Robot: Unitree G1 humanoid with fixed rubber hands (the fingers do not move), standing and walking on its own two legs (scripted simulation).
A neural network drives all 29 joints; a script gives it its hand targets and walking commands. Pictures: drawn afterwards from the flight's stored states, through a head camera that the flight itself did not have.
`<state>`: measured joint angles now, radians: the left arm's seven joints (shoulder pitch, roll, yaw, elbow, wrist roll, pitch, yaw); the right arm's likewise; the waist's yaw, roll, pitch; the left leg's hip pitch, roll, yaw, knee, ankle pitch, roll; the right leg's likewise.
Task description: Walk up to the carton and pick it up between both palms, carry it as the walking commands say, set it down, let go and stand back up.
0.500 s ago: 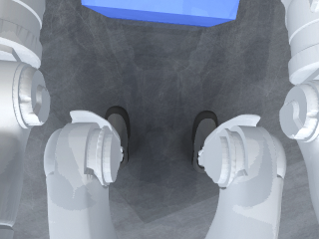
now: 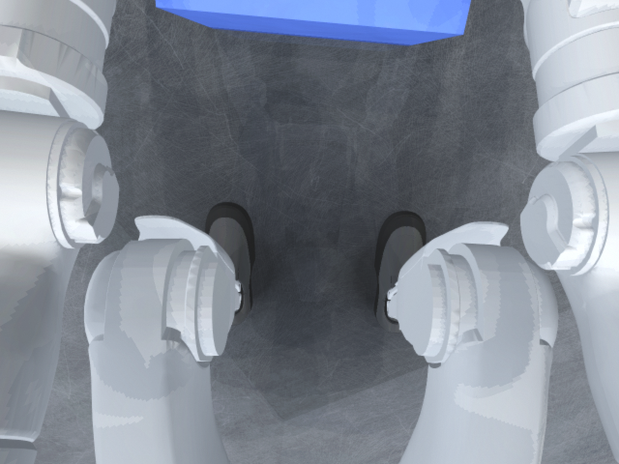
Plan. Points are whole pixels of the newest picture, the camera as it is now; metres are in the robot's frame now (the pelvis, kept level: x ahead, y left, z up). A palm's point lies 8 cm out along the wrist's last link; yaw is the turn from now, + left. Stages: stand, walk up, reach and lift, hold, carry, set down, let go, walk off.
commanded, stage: reach and lift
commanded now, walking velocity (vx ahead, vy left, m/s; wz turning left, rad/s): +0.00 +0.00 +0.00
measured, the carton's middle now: out of the picture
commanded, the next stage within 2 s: none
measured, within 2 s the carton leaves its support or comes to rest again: leaves its support in 0.88 s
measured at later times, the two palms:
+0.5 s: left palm out of the picture +0.58 +0.18 -0.19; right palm out of the picture +0.57 -0.17 -0.20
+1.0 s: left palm out of the picture +0.59 +0.17 -0.16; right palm out of the picture +0.57 -0.17 -0.17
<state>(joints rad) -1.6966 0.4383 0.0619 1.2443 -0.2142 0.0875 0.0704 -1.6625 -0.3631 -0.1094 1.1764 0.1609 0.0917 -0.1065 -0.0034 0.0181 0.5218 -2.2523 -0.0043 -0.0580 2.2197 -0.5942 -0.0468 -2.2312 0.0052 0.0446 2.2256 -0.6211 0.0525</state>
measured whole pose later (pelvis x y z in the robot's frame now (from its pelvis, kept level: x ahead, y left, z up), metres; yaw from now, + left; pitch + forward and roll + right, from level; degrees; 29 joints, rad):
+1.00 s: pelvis -0.01 +0.00 +0.00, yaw +0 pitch +34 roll -1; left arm -1.68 0.44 0.06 1.07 -0.22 0.24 0.07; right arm -1.59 -0.35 -0.15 0.98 0.17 0.24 -0.15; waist 0.00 -0.01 0.52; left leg -2.23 -0.01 -0.07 2.22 -0.58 -0.05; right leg -2.22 0.02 0.04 2.22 -0.59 0.05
